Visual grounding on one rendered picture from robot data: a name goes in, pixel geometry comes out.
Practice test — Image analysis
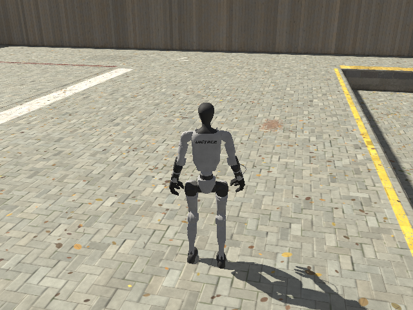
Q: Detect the robot left upper arm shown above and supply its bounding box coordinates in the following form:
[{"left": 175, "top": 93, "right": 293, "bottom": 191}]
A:
[{"left": 176, "top": 130, "right": 193, "bottom": 166}]

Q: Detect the left robot forearm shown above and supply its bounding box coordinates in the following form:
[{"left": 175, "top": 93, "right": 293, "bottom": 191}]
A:
[{"left": 170, "top": 157, "right": 183, "bottom": 183}]

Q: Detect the left robot hand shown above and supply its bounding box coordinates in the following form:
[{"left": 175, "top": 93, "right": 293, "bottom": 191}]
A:
[{"left": 169, "top": 180, "right": 184, "bottom": 196}]

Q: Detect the right robot forearm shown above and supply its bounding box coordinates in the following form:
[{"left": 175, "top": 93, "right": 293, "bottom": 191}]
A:
[{"left": 231, "top": 156, "right": 243, "bottom": 181}]

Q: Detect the robot right upper arm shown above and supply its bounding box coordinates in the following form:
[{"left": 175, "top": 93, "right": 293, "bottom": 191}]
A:
[{"left": 220, "top": 130, "right": 237, "bottom": 166}]

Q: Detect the robot left foot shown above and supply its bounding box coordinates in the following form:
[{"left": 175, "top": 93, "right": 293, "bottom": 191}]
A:
[{"left": 187, "top": 247, "right": 197, "bottom": 264}]

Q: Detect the right robot hand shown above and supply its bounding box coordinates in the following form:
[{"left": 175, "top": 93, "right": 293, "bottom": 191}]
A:
[{"left": 230, "top": 178, "right": 245, "bottom": 192}]

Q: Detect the robot right shin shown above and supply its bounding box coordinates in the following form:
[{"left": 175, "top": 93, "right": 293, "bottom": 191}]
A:
[{"left": 217, "top": 215, "right": 226, "bottom": 260}]

